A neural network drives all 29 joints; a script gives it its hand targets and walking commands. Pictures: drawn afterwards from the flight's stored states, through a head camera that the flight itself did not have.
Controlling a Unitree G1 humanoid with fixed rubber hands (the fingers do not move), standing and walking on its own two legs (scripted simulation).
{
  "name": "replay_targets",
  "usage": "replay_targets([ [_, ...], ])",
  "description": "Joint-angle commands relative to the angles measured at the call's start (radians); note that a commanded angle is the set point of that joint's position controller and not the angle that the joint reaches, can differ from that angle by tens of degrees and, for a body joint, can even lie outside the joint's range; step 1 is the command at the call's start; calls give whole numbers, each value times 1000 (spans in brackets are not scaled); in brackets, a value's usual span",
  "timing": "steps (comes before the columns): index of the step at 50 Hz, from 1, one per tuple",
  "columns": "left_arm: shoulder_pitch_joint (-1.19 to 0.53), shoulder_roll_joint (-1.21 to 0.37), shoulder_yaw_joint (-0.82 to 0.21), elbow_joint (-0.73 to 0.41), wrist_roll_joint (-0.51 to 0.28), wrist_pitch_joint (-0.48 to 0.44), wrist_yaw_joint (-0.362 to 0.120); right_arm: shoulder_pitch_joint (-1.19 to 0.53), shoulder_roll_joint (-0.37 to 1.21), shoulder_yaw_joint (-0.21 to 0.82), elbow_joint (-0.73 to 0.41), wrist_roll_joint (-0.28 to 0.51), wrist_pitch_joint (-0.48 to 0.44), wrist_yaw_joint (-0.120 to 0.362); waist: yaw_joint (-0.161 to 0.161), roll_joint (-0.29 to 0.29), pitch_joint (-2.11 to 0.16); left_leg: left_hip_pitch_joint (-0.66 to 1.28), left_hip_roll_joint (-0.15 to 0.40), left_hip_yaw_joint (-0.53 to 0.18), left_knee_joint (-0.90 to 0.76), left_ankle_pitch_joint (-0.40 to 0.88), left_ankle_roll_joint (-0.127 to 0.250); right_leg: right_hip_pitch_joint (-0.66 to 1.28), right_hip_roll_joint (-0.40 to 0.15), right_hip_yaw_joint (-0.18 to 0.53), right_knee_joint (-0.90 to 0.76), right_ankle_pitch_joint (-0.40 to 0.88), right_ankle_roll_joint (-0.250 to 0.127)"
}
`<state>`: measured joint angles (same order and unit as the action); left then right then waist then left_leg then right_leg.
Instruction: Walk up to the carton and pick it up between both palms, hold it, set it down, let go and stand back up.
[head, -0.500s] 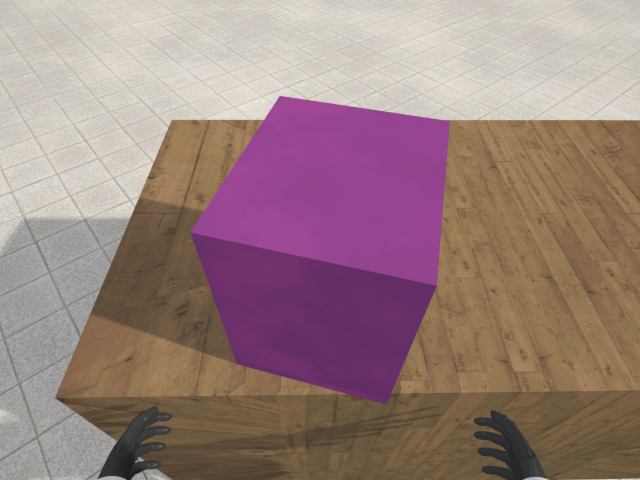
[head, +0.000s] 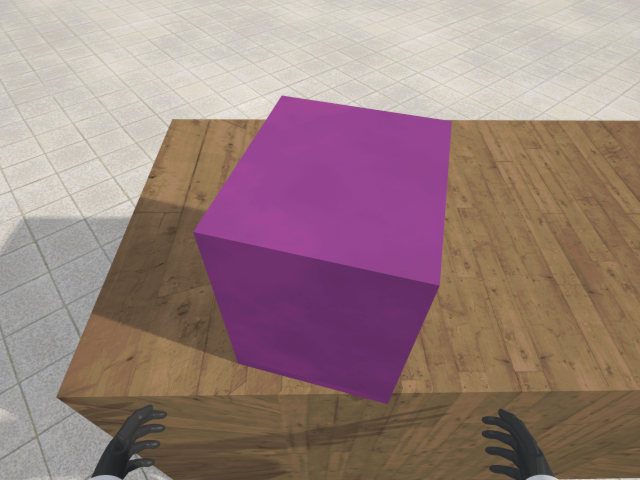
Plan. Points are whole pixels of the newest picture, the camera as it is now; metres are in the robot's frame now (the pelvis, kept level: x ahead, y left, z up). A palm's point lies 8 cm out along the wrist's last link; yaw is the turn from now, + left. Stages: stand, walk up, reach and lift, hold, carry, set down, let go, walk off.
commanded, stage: stand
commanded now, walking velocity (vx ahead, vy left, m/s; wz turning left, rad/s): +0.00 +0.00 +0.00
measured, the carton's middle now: (335, 253) +0.38 -0.02 +0.07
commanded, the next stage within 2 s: none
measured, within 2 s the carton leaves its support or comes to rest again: neither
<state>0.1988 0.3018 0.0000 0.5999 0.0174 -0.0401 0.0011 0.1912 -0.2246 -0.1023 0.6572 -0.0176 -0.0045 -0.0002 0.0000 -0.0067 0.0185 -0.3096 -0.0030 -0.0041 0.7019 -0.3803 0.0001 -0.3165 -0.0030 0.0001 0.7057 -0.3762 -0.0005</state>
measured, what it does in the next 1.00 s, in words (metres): stands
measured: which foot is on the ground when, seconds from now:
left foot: down 0.00-1.00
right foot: down 0.00-1.00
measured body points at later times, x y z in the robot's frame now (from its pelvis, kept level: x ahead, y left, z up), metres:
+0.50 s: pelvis +0.00 +0.01 +0.00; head +0.01 +0.02 +0.45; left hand +0.17 +0.27 -0.08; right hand +0.15 -0.26 -0.09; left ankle +0.00 +0.12 -0.72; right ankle +0.00 -0.12 -0.72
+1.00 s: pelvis +0.00 +0.01 +0.00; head +0.00 +0.02 +0.45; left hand +0.17 +0.27 -0.08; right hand +0.15 -0.25 -0.09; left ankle +0.00 +0.12 -0.72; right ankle +0.00 -0.12 -0.72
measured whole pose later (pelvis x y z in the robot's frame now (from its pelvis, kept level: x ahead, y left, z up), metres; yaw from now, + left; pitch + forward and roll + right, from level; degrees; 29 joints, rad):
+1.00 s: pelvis +0.00 +0.01 +0.00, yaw +0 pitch -1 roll -1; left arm 0.20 0.31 0.00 0.60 0.02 -0.06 0.00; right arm 0.17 -0.23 -0.10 0.72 -0.02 -0.02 0.00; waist 0.00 -0.01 0.02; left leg -0.31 0.00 0.00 0.70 -0.37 0.01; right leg -0.30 0.00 0.00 0.67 -0.35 0.00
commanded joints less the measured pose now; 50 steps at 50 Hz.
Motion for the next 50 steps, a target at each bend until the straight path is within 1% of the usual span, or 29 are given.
replay_targets([
  [1,-62,222,86,-18,1,-34,16,-65,-263,-36,-45,-5,-40,0,-18,-27,-19,22,57,-69,-93,165,57,-24,-117,129,-168,149,-87],
  [3,-63,212,86,-23,5,-36,13,-67,-262,-34,-38,-13,-44,-2,-7,19,-24,19,81,-86,-116,215,69,-6,-92,88,-135,215,-75],
  [4,-56,222,87,-15,8,-39,21,-64,-256,-33,-29,-11,-43,7,1,-32,-14,1,82,-88,-129,234,67,40,-92,82,-143,223,-68],
  [6,-10,212,80,-17,-7,-41,15,-75,-276,-44,-41,-10,-49,4,13,-56,-94,56,83,-92,-90,274,64,38,-99,100,-140,279,-77],
  [8,-2,220,78,-7,-8,-42,19,-56,-257,-39,-31,-2,-52,8,-8,-1,-64,44,72,-79,-84,293,66,63,-112,124,-159,320,-74],
  [10,-37,213,81,-8,3,-39,22,-57,-260,-41,-27,4,-54,0,-6,-70,-83,38,76,-85,-71,297,74,80,-118,107,-142,372,-85],
  [11,-36,215,83,-11,-5,-44,20,-55,-264,-37,-27,-13,-46,0,7,-79,-49,36,65,-78,-67,274,71,37,-124,123,-154,328,-79],
  [14,-62,208,76,-23,-5,-47,22,-74,-267,-38,-27,-10,-50,-2,-21,-25,-77,78,75,-81,-112,276,70,27,-100,99,-134,289,-77],
  [17,-31,201,78,-6,-5,-24,19,-85,-275,-37,-11,-11,-46,1,2,19,-31,28,84,-104,-128,283,75,54,-91,90,-142,257,-74],
  [20,-71,223,83,-19,3,-39,21,-81,-251,-35,-5,-5,-52,0,-4,-41,-33,24,86,-112,-140,260,73,48,-89,70,-134,211,-79],
  [21,-69,216,83,-27,7,-40,16,-113,-257,-35,-26,-4,-59,3,-3,12,-38,21,89,-101,-146,236,68,23,-79,79,-140,211,-75],
  [22,-65,210,82,-16,5,-42,11,-90,-274,-31,-15,-16,-59,3,0,-23,-21,26,75,-91,-146,226,61,15,-86,90,-146,216,-77],
  [24,-29,214,72,-6,-10,-41,10,-62,-254,-31,7,-3,-54,1,1,3,-47,32,86,-106,-132,261,69,46,-97,85,-141,227,-75],
  [26,-28,231,77,-4,1,-50,14,-77,-263,-33,2,-9,-50,3,5,-53,-25,42,77,-96,-130,243,67,24,-103,107,-158,244,-81],
  [28,-20,219,77,-3,7,-46,15,-65,-285,-33,2,-6,-53,1,11,-9,-11,22,77,-108,-143,234,66,59,-104,105,-164,254,-74],
  [30,-42,233,82,0,4,-48,16,-93,-271,-41,-3,-6,-47,1,-1,-25,-62,41,74,-98,-123,289,71,63,-93,95,-132,312,-78],
  [31,-57,239,91,-17,-1,-41,17,-91,-289,-47,-25,-5,-55,5,-7,21,-78,44,79,-85,-111,307,68,67,-97,82,-136,316,-76],
  [32,-64,208,78,-12,-4,-42,20,-86,-252,-31,-6,-9,-56,3,-6,-24,-39,22,83,-113,-143,303,67,79,-99,81,-140,303,-73],
  [33,-11,206,76,2,1,-45,18,-68,-286,-40,-1,-8,-56,1,7,2,-35,27,80,-101,-136,327,65,84,-103,108,-149,318,-82],
  [35,-60,247,82,4,-1,-44,24,-67,-267,-40,11,8,-56,2,-21,-44,-48,58,84,-114,-129,281,64,46,-117,118,-166,287,-91],
  [36,-67,236,83,3,4,-42,25,-82,-245,-28,15,7,-57,7,-20,5,-72,43,77,-99,-126,275,69,64,-106,99,-151,271,-78],
  [38,-27,225,78,7,4,-43,21,-106,-268,-35,0,-6,-54,1,-17,22,-42,46,76,-120,-121,259,73,41,-97,113,-171,244,-86],
  [40,-41,216,80,-3,4,-42,21,-86,-260,-36,-3,2,-51,8,2,-65,-61,33,73,-87,-119,267,63,55,-93,83,-164,250,-69],
  [41,-31,202,68,15,3,-45,22,-98,-276,-33,-4,-5,-51,6,-7,-18,-8,32,67,-97,-128,243,65,33,-102,101,-188,243,-73],
  [42,-34,205,66,16,8,-50,25,-62,-280,-39,13,-5,-54,8,-8,-65,-43,40,73,-106,-133,281,65,65,-106,89,-166,275,-73],
  [43,-24,224,78,17,3,-52,25,-57,-308,-46,24,-2,-52,10,2,-18,-54,69,77,-88,-123,267,68,49,-110,117,-180,280,-76],
  [45,-44,223,80,16,0,-36,24,-55,-283,-35,25,-7,-53,3,-2,-12,-38,39,85,-109,-138,322,76,65,-102,111,-153,295,-79],
  [47,-9,218,74,30,3,-42,15,-86,-283,-38,16,-3,-52,-1,-3,-75,-49,46,88,-101,-128,261,66,50,-107,102,-155,288,-72],
  [50,-44,250,82,15,-1,-36,22,-79,-279,-22,27,-2,-47,-2,-1,9,-68,59,78,-108,-157,281,73,65,-111,111,-156,264,-77],
])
